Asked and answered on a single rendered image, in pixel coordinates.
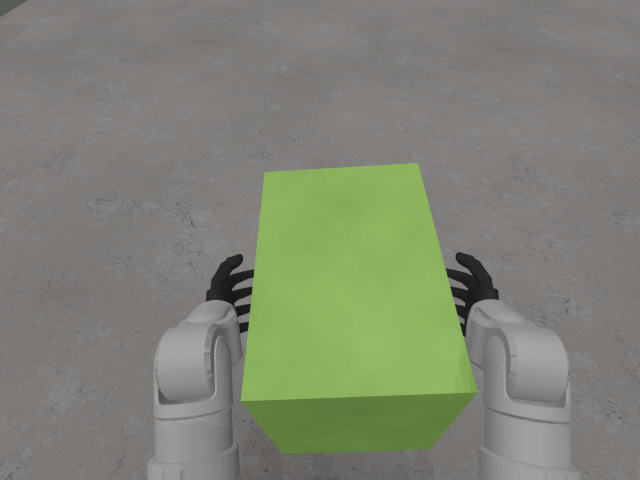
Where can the right robot forearm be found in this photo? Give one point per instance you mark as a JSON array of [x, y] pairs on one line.
[[526, 395]]

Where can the carton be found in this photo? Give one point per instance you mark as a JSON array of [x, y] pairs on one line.
[[354, 343]]

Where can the left robot forearm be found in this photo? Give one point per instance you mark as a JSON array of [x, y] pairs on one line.
[[193, 395]]

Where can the robot right hand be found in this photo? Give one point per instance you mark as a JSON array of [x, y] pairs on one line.
[[479, 285]]

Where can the robot left hand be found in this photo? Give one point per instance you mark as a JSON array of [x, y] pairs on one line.
[[222, 284]]

